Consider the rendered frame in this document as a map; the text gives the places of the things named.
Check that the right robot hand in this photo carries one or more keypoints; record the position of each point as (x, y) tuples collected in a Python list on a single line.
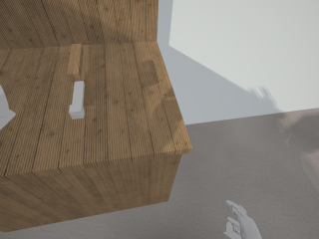
[(245, 228)]

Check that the left robot hand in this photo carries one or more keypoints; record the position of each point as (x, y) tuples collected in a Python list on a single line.
[(5, 114)]

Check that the tap lever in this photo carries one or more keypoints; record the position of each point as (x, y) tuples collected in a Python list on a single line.
[(76, 109)]

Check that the counter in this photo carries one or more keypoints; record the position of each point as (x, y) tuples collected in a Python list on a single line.
[(124, 153)]

